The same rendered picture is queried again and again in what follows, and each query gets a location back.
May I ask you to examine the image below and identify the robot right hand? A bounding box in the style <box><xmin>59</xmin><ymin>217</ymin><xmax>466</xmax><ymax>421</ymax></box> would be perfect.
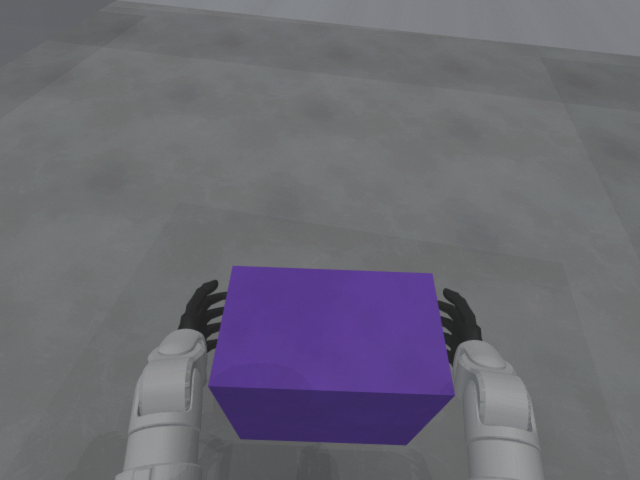
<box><xmin>437</xmin><ymin>288</ymin><xmax>482</xmax><ymax>367</ymax></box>

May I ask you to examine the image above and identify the right robot forearm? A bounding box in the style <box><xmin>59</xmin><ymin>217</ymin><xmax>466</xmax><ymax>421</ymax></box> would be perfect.
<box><xmin>452</xmin><ymin>340</ymin><xmax>545</xmax><ymax>480</ymax></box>

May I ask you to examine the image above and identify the carton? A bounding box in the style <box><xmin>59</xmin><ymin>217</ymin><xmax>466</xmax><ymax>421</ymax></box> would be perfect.
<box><xmin>208</xmin><ymin>266</ymin><xmax>455</xmax><ymax>445</ymax></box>

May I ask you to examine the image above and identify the robot left hand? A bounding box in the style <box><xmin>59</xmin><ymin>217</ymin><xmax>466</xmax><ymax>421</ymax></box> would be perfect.
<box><xmin>178</xmin><ymin>280</ymin><xmax>227</xmax><ymax>353</ymax></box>

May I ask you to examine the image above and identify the left robot forearm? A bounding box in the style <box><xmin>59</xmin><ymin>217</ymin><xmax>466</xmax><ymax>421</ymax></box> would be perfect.
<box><xmin>115</xmin><ymin>329</ymin><xmax>207</xmax><ymax>480</ymax></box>

